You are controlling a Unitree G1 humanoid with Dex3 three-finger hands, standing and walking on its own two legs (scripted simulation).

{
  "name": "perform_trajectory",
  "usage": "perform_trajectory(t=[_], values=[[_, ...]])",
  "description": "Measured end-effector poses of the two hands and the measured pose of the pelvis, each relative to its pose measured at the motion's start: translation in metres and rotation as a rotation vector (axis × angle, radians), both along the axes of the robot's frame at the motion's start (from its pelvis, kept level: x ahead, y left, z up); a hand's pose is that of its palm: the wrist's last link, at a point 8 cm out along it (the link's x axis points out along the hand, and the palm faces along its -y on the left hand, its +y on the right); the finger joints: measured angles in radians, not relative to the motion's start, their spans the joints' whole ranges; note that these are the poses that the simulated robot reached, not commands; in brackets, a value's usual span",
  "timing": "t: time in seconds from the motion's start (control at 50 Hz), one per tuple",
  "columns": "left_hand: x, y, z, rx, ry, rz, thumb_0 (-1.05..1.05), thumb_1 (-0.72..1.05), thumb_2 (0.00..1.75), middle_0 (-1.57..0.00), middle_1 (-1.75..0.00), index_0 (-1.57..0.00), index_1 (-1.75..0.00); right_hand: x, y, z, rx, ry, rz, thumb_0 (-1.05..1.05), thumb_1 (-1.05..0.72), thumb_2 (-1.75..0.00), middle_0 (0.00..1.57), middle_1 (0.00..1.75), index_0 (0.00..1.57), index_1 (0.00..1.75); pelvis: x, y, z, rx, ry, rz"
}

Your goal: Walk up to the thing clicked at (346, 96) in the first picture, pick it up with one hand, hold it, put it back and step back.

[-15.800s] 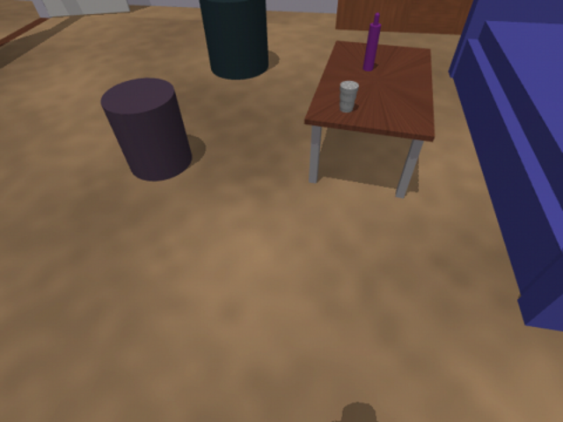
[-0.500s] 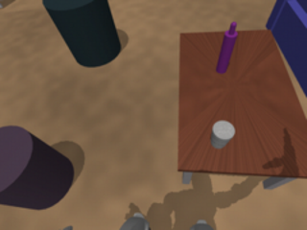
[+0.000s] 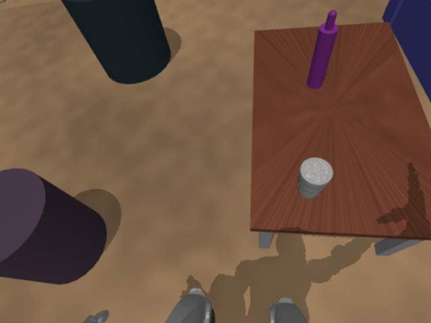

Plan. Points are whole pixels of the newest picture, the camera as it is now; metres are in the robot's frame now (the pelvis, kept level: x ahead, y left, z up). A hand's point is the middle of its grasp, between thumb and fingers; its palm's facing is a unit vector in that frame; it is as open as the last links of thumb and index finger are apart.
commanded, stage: approach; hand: right
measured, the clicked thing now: (312, 180) +0.50 -0.18 -0.24
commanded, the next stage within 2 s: close in in 0.42 s
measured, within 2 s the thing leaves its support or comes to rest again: neither
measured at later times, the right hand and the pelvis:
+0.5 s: hand (364, 191) +0.45 -0.30 -0.20, palm faces +0.10 +1.00 +0.01, open 17.5 cm; pelvis -0.06 +0.00 -0.22, yaw +3 degrees
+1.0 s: hand (326, 185) +0.47 -0.21 -0.21, palm faces +0.11 +0.99 -0.01, open 16.9 cm; pelvis -0.08 +0.01 -0.25, yaw +2 degrees
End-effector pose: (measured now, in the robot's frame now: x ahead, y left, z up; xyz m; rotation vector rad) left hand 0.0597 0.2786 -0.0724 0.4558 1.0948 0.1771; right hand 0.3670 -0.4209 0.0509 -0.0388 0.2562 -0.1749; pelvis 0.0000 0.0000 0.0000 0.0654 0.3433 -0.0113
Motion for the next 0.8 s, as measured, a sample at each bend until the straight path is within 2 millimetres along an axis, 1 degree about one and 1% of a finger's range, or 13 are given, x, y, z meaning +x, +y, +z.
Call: perform_trajectory(t=[0.06, 0.1, 0.16, 0.24, 0.32, 0.38, 0.42, 0.48, 0.56, 0.64, 0.72, 0.8], values=[[-0.002, 0.002, -0.017, 0.006, 0.018, -0.026, 0.0, 0.89, 0.91, -0.2, -0.3, -0.19, -0.3, 0.008, 0.007, -0.019, -0.002, -0.085, 0.017, -0.01, 0.6, -0.07, 0.03, 0.05, 0.03, 0.06, -0.006, 0.0, -0.019, 0.001, 0.047, 0.005], [-0.002, 0.002, -0.033, 0.011, 0.026, -0.042, 0.0, 0.89, 0.91, -0.2, -0.3, -0.19, -0.3, 0.014, 0.014, -0.037, 0.004, -0.15, 0.031, -0.01, 0.6, -0.07, 0.02, 0.05, 0.03, 0.06, -0.01, 0.0, -0.035, 0.004, 0.082, 0.009], [-0.001, 0.002, -0.062, 0.017, 0.03, -0.054, 0.0, 0.88, 0.91, -0.19, -0.3, -0.19, -0.3, 0.024, 0.025, -0.07, 0.019, -0.227, 0.051, -0.01, 0.6, -0.06, 0.03, 0.05, 0.04, 0.06, -0.016, 0.001, -0.064, 0.01, 0.134, 0.015], [-0.002, -0.003, -0.106, 0.015, 0.037, -0.065, 0.0, 0.89, 0.91, -0.19, -0.3, -0.18, -0.3, 0.038, 0.038, -0.12, 0.037, -0.288, 0.072, -0.01, 0.59, -0.05, 0.04, 0.05, 0.04, 0.05, -0.026, 0.002, -0.106, 0.019, 0.194, 0.02], [-0.008, -0.008, -0.155, 0.002, 0.061, -0.071, 0.0, 0.9, 0.91, -0.19, -0.29, -0.18, -0.3, 0.051, 0.049, -0.169, 0.055, -0.308, 0.075, -0.01, 0.58, -0.03, 0.05, 0.04, 0.05, 0.05, -0.036, 0.003, -0.149, 0.031, 0.235, 0.022], [-0.018, -0.011, -0.19, -0.016, 0.092, -0.061, 0.0, 0.9, 0.9, -0.18, -0.29, -0.18, -0.3, 0.057, 0.056, -0.204, 0.05, -0.277, 0.078, -0.01, 0.57, -0.02, 0.06, 0.04, 0.05, 0.04, -0.044, 0.004, -0.177, 0.038, 0.253, 0.026], [-0.026, -0.012, -0.211, -0.032, 0.119, -0.052, 0.0, 0.9, 0.9, -0.18, -0.29, -0.18, -0.29, 0.059, 0.059, -0.224, 0.042, -0.252, 0.074, -0.01, 0.56, -0.02, 0.06, 0.04, 0.06, 0.04, -0.049, 0.004, -0.194, 0.04, 0.262, 0.027], [-0.039, -0.014, -0.238, -0.057, 0.158, -0.037, 0.0, 0.91, 0.9, -0.19, -0.29, -0.18, -0.29, 0.061, 0.068, -0.248, 0.043, -0.229, 0.072, -0.01, 0.54, -0.02, 0.06, 0.03, 0.05, 0.04, -0.056, 0.004, -0.215, 0.042, 0.274, 0.027], [-0.055, -0.013, -0.264, -0.073, 0.188, -0.018, 0.0, 0.91, 0.9, -0.19, -0.29, -0.19, -0.29, 0.064, 0.085, -0.27, 0.036, -0.233, 0.089, -0.01, 0.52, -0.02, 0.06, 0.03, 0.05, 0.04, -0.064, 0.004, -0.24, 0.043, 0.279, 0.027], [-0.07, -0.008, -0.282, -0.07, 0.196, 0.013, 0.0, 0.91, 0.9, -0.19, -0.29, -0.19, -0.29, 0.067, 0.103, -0.286, 0.041, -0.246, 0.093, -0.01, 0.49, -0.02, 0.07, 0.03, 0.06, 0.04, -0.072, 0.005, -0.261, 0.043, 0.27, 0.028], [-0.083, -0.004, -0.291, -0.071, 0.203, 0.047, 0.0, 0.91, 0.89, -0.19, -0.3, -0.2, -0.29, 0.068, 0.121, -0.291, 0.032, -0.251, 0.097, -0.01, 0.47, -0.02, 0.07, 0.03, 0.06, 0.03, -0.079, 0.005, -0.272, 0.043, 0.258, 0.026], [-0.09, -0.001, -0.292, -0.075, 0.202, 0.081, 0.0, 0.91, 0.89, -0.19, -0.3, -0.2, -0.29, 0.069, 0.137, -0.285, 0.016, -0.241, 0.099, -0.01, 0.44, -0.02, 0.08, 0.02, 0.06, 0.03, -0.082, 0.005, -0.272, 0.037, 0.255, 0.026]])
